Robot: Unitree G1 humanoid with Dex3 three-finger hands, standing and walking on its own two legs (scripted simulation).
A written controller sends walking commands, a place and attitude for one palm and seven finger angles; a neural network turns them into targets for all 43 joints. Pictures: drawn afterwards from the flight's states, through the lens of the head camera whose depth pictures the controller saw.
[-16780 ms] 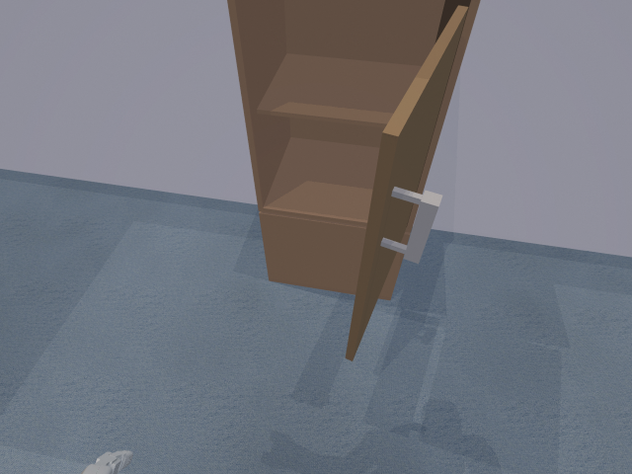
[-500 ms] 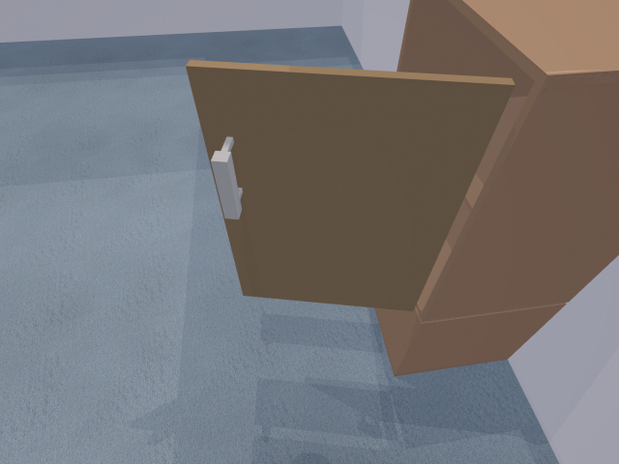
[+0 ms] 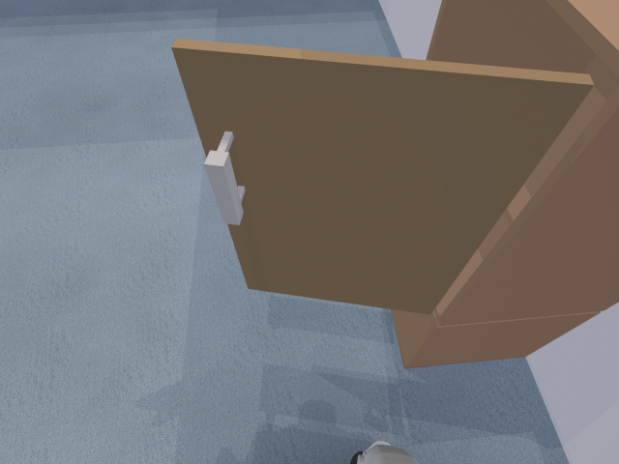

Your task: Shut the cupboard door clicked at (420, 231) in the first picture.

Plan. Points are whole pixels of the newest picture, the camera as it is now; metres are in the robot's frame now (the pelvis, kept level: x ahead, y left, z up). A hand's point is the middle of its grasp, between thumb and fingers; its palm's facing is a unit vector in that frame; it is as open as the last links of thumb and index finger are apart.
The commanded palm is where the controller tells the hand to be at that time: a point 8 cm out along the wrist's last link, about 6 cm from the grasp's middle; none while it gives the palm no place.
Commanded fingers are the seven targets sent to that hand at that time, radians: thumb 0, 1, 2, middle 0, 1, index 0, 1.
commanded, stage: come to a stop and stand still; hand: left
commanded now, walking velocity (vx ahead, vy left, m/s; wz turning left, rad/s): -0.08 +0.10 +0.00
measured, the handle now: (230, 179) +0.45 +0.15 +0.08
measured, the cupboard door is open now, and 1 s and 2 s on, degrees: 76 76 76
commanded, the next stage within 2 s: look again from close up in 0.64 s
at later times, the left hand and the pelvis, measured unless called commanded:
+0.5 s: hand out of the picture +0.01 +0.21 -0.17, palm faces +0.07 -0.99 -0.16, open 7.4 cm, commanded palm none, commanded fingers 0.00 0.90 0.90 -0.20 -0.30 -0.20 -0.30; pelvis -0.03 +0.03 +0.01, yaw +1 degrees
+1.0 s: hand out of the picture +0.00 +0.16 -0.16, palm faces -0.03 -0.97 -0.24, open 7.3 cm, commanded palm none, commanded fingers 0.00 0.90 0.90 -0.20 -0.30 -0.20 -0.30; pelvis -0.02 -0.01 +0.00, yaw -1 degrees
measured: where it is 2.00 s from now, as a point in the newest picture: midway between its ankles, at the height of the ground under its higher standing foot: outside the picture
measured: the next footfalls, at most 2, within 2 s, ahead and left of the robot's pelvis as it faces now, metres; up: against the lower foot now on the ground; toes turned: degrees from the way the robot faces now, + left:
left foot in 0.34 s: +0.02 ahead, +0.12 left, +0.00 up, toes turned -3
right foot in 0.74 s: -0.03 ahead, -0.09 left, +0.00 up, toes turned -2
